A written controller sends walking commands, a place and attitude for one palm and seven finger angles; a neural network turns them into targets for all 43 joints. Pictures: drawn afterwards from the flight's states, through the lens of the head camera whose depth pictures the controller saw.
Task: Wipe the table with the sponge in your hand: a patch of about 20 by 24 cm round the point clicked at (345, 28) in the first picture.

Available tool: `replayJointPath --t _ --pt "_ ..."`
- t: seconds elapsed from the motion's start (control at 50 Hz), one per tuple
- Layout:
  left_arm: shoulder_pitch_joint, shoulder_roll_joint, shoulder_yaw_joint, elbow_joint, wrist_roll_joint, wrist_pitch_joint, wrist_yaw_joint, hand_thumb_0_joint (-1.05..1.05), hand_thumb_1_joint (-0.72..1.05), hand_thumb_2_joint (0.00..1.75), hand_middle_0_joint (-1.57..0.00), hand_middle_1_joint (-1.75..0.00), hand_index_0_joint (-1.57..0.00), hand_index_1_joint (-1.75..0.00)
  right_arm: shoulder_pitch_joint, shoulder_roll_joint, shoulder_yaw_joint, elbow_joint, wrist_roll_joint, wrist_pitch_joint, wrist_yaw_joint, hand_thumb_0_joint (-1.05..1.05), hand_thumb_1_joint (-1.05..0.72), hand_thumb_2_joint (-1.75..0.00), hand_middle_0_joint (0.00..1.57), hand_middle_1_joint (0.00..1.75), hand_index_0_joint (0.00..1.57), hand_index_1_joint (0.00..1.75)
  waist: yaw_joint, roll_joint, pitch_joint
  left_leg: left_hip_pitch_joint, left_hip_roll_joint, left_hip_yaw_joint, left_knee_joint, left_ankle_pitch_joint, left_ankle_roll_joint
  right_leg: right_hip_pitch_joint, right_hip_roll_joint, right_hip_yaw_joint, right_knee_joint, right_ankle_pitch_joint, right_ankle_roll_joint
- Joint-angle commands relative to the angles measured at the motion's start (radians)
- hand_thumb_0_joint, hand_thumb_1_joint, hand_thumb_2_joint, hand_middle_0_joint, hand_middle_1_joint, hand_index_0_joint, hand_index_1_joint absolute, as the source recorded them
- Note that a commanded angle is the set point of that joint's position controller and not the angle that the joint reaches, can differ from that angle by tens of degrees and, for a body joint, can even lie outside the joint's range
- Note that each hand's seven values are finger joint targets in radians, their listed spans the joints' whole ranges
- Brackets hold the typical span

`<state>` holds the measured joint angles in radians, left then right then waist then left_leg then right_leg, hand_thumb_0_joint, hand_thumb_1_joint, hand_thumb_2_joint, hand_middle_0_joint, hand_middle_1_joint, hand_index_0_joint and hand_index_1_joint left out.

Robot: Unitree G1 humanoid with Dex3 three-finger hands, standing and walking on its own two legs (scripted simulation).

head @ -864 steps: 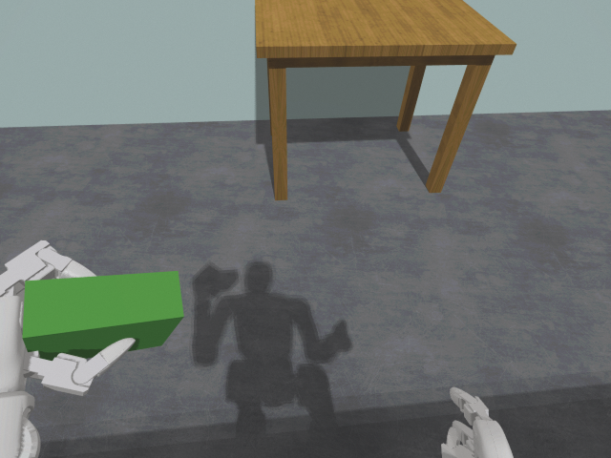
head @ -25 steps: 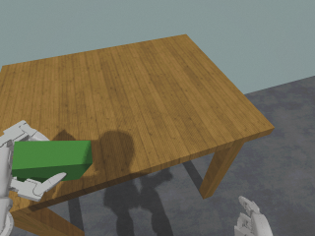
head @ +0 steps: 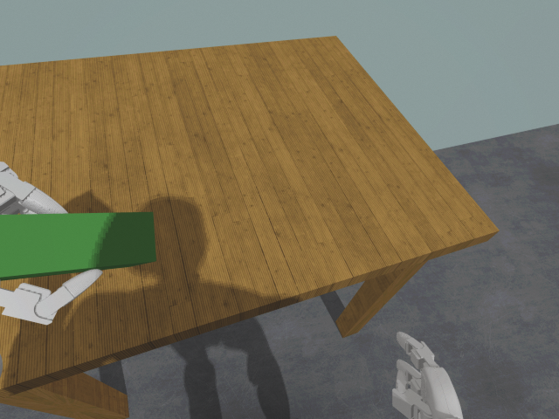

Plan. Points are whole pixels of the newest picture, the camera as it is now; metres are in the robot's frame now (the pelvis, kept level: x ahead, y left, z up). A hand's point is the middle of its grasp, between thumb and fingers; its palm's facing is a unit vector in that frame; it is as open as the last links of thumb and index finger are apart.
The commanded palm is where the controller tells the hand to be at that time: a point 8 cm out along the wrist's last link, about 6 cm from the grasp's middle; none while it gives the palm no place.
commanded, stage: come to a stop and stand still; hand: left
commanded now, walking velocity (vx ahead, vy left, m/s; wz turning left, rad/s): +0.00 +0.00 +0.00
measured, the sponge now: (97, 245) +0.25 +0.23 +0.15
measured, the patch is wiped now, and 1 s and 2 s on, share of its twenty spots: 0.00 0.00 0.00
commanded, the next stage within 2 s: look again from close up in 1.04 s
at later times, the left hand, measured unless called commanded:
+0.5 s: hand out of the picture +0.25 +0.29 +0.22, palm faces +0.51 -0.69 -0.51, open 9.3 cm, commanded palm +0.15 +0.27 +0.18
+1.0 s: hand (72, 297) +0.18 +0.21 +0.19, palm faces +0.40 -0.81 -0.42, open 9.3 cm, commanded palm +0.13 +0.24 +0.18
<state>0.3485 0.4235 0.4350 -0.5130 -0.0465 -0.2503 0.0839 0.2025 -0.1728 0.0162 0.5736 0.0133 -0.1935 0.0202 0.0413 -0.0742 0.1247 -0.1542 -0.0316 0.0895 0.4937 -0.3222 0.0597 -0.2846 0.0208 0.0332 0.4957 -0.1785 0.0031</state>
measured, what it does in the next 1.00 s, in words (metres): shifts its weight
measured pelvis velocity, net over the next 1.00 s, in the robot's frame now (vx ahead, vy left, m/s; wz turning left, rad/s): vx -0.04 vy -0.04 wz -0.04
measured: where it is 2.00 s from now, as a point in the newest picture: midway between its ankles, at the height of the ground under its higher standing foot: outside the picture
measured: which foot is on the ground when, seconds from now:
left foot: down 0.00-1.00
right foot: down 0.00-1.00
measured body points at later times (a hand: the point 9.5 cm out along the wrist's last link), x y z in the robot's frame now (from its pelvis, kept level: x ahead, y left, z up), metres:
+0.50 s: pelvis -0.01 -0.01 -0.01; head +0.05 +0.02 +0.44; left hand +0.21 +0.32 +0.25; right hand +0.18 -0.22 -0.08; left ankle -0.03 +0.07 -0.74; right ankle +0.04 -0.11 -0.73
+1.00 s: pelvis -0.04 -0.04 +0.00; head -0.03 -0.04 +0.45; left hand +0.15 +0.25 +0.21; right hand +0.12 -0.28 -0.08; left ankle -0.03 +0.07 -0.73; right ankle +0.04 -0.11 -0.74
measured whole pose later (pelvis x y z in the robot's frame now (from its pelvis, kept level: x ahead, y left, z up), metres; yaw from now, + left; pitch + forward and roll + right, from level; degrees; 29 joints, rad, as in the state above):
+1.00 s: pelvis -0.04 -0.04 +0.00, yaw -2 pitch -2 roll +0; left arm 0.40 0.39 0.39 -0.44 -0.04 -0.24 0.10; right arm 0.25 -0.25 -0.01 0.59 0.02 -0.16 -0.02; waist 0.04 0.01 0.05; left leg -0.19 0.01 0.09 0.49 -0.29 0.02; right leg -0.28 0.04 -0.08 0.41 -0.10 -0.07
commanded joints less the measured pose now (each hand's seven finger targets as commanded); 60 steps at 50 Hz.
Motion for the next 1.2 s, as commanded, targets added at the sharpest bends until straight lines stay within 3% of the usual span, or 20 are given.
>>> replayJointPath --t 0.0,0.12,0.24,0.36,0.38,0.4,0.42,0.46,0.52,0.58,0.6,0.64,0.66,0.7,0.72,0.74,0.78,0.84,0.96,1.18 --pt "0.039 0.071 0.018 -0.209 -0.002 -0.04 -0.006 0.0 0.1 1.3 -1.2 -1.6 -1.2 -1.6 -0.046 -0.138 -0.064 -0.146 0.003 -0.037 0.008 0.0 -0.9 -0.9 0.2 0.3 0.2 0.3 -0.016 0.22 -0.239 0.165 0.213 -0.094 -0.059 0.803 -0.093 0.008 -0.012 -0.08 0.07 0.053 -0.008" --pt "-0.019 0.087 0.04 -0.133 -0.012 -0.018 0.013 0.0 0.1 1.3 -1.2 -1.6 -1.2 -1.6 -0.06 -0.155 -0.06 -0.163 0.007 0.007 -0.013 0.0 -0.9 -0.9 0.2 0.3 0.2 0.3 -0.036 0.025 -0.228 -0.043 0.122 -0.076 0.01 0.49 -0.116 0.213 -0.081 0.012 -0.037 0.469 -0.068" --pt "-0.01 0.122 0.051 -0.308 -0.014 -0.035 0.03 0.0 0.1 1.3 -1.2 -1.6 -1.2 -1.6 -0.099 -0.129 -0.048 -0.192 0.0 0.016 -0.033 0.0 -0.9 -0.9 0.2 0.3 0.2 0.3 -0.021 0.247 -0.271 0.031 0.153 -0.093 -0.081 0.578 -0.099 0.204 -0.062 -0.017 0.01 0.317 -0.039" --pt "0.058 0.118 0.057 -0.275 -0.015 -0.026 0.041 0.0 0.1 1.3 -1.2 -1.6 -1.2 -1.6 -0.079 -0.14 -0.059 -0.188 0.003 0.013 -0.037 0.0 -0.9 -0.9 0.2 0.3 0.2 0.3 -0.022 0.168 -0.285 0.001 0.154 -0.092 -0.055 0.538 -0.101 0.254 -0.075 -0.014 -0.023 0.358 -0.045" --pt "-0.998 0.889 0.617 -0.476 0.185 -0.126 0.041 0.0 0.1 1.3 -1.2 -1.6 -1.2 -1.6 0.07 -0.178 -0.055 -0.115 -0.082 -0.056 -0.031 0.0 -0.9 -0.9 0.2 0.3 0.2 0.3 0.009 0.179 -0.178 -0.265 0.122 -0.067 0.08 0.44 -0.029 0.216 -0.006 0.031 0.047 0.333 -0.027" --pt "-0.693 0.508 0.388 -0.056 0.073 -0.072 0.024 0.0 0.1 1.3 -1.2 -1.6 -1.2 -1.6 -0.017 -0.095 -0.065 -0.079 -0.017 -0.033 -0.03 0.0 -0.9 -0.9 0.2 0.3 0.2 0.3 0.006 0.362 -0.229 -0.041 0.147 -0.138 0.047 0.573 -0.117 0.038 -0.124 -0.026 0.06 0.236 -0.148" --pt "-0.394 0.319 0.239 -0.029 0.038 -0.062 -0.001 0.0 0.1 1.3 -1.2 -1.6 -1.2 -1.6 -0.003 -0.121 -0.074 -0.099 -0.027 -0.023 -0.014 0.0 -0.9 -0.9 0.2 0.3 0.2 0.3 -0.009 0.337 -0.269 0.102 0.134 -0.13 -0.023 0.769 -0.165 0.032 -0.068 0.001 0.106 0.249 -0.137" --pt "-0.197 0.187 0.119 0.056 0.012 -0.039 -0.038 0.0 0.1 1.3 -1.2 -1.6 -1.2 -1.6 0.051 -0.168 -0.102 -0.128 -0.013 -0.017 0.006 0.0 -0.9 -0.9 0.2 0.3 0.2 0.3 -0.019 0.345 -0.33 0.229 0.181 -0.127 -0.022 0.819 -0.107 -0.064 -0.045 -0.012 0.159 -0.004 -0.066" --pt "0.029 0.024 -0.026 -0.045 -0.018 -0.004 -0.056 0.0 0.1 1.3 -1.2 -1.6 -1.2 -1.6 0.004 -0.152 -0.086 -0.169 0.008 0.01 0.048 0.0 -0.9 -0.9 0.2 0.3 0.2 0.3 -0.014 0.267 -0.274 0.176 0.211 -0.111 -0.059 0.714 -0.061 -0.052 -0.053 -0.071 0.184 -0.019 -0.031" --pt "0.02 0.065 -0.018 -0.024 -0.019 0.019 -0.035 0.0 0.1 1.3 -1.2 -1.6 -1.2 -1.6 -0.039 -0.159 -0.069 -0.19 0.032 0.023 0.035 0.0 -0.9 -0.9 0.2 0.3 0.2 0.3 0.005 -0.106 -0.188 -0.155 0.172 -0.085 -0.024 0.407 -0.058 0.213 -0.079 -0.009 0.038 0.26 -0.03" --pt "-0.01 0.113 0.024 -0.04 -0.018 0.021 -0.013 0.0 0.1 1.3 -1.2 -1.6 -1.2 -1.6 -0.057 -0.162 -0.062 -0.187 0.036 0.023 0.024 0.0 -0.9 -0.9 0.2 0.3 0.2 0.3 -0.005 -0.174 -0.187 -0.137 0.123 -0.058 -0.009 0.28 -0.067 0.202 -0.106 0.03 -0.009 0.336 -0.043" --pt "-0.043 0.17 0.083 -0.029 -0.031 0.018 0.003 0.0 0.1 1.3 -1.2 -1.6 -1.2 -1.6 -0.058 -0.154 -0.068 -0.184 0.032 0.022 -0.012 0.0 -0.9 -0.9 0.2 0.3 0.2 0.3 -0.01 -0.33 -0.185 -0.082 0.061 -0.067 0.046 0.064 -0.059 0.09 -0.179 0.116 -0.133 0.154 -0.072" --pt "-0.054 0.208 0.129 -0.052 -0.032 0.011 0.009 0.0 0.1 1.3 -1.2 -1.6 -1.2 -1.6 -0.062 -0.145 -0.06 -0.179 0.025 0.021 -0.024 0.0 -0.9 -0.9 0.2 0.3 0.2 0.3 -0.012 -0.307 -0.195 -0.053 0.049 -0.074 0.046 0.01 -0.052 0.048 -0.206 0.15 -0.184 0.008 -0.083" --pt "-0.103 0.313 0.212 -0.189 -0.021 -0.01 0.028 0.0 0.1 1.3 -1.2 -1.6 -1.2 -1.6 -0.101 -0.137 -0.042 -0.176 0.012 0.027 -0.042 0.0 -0.9 -0.9 0.2 0.3 0.2 0.3 -0.006 -0.046 -0.187 0.001 0.047 -0.064 -0.015 -0.029 -0.037 -0.025 -0.203 0.199 -0.24 -0.219 -0.081" --pt "-0.071 0.221 0.143 -0.187 -0.03 -0.02 0.024 0.0 0.1 1.3 -1.2 -1.6 -1.2 -1.6 -0.106 -0.111 -0.031 -0.175 0.007 0.027 -0.05 0.0 -0.9 -0.9 0.2 0.3 0.2 0.3 -0.016 0.097 -0.189 -0.011 0.054 -0.058 -0.043 -0.047 -0.028 -0.006 -0.198 0.181 -0.244 -0.27 -0.071" --pt "-0.066 0.233 0.143 -0.24 -0.026 -0.032 0.028 0.0 0.1 1.3 -1.2 -1.6 -1.2 -1.6 -0.099 -0.122 -0.03 -0.18 0.002 0.018 -0.052 0.0 -0.9 -0.9 0.2 0.3 0.2 0.3 -0.01 0.223 -0.199 -0.034 0.058 -0.064 -0.071 -0.07 -0.023 0.03 -0.177 0.18 -0.237 -0.275 -0.061" --pt "-0.063 0.206 0.111 -0.285 -0.018 -0.045 0.03 0.0 0.1 1.3 -1.2 -1.6 -1.2 -1.6 -0.09 -0.12 -0.027 -0.175 0.001 -0.001 -0.048 0.0 -0.9 -0.9 0.2 0.3 0.2 0.3 -0.006 0.343 -0.203 -0.099 0.076 -0.067 -0.118 -0.125 -0.014 0.107 -0.136 0.14 -0.205 -0.241 -0.038" --pt "-0.065 0.174 0.08 -0.242 -0.005 -0.052 0.035 0.0 0.1 1.3 -1.2 -1.6 -1.2 -1.6 -0.058 -0.136 -0.032 -0.161 0.002 -0.023 -0.048 0.0 -0.9 -0.9 0.2 0.3 0.2 0.3 -0.006 0.263 -0.216 -0.128 0.079 -0.064 -0.119 -0.158 -0.015 0.151 -0.118 0.11 -0.207 -0.24 -0.023" --pt "-0.008 0.09 0.009 0.013 -0.006 -0.009 0.019 0.0 0.1 1.3 -1.2 -1.6 -1.2 -1.6 -0.007 -0.158 -0.044 -0.131 0.009 -0.024 -0.052 0.0 -0.9 -0.9 0.2 0.3 0.2 0.3 -0.018 -0.046 -0.156 -0.019 0.07 -0.065 -0.049 -0.08 -0.023 -0.024 -0.143 0.126 -0.303 -0.336 -0.031" --pt "-0.152 0.137 0.006 -0.172 0.025 -0.034 0.028 0.0 0.1 1.3 -1.2 -1.6 -1.2 -1.6 -0.054 -0.154 -0.032 -0.159 -0.002 -0.038 -0.045 0.0 -0.9 -0.9 0.2 0.3 0.2 0.3 -0.007 0.124 -0.159 -0.105 0.102 -0.093 -0.172 -0.057 -0.007 0.121 -0.092 0.089 -0.21 -0.184 -0.019"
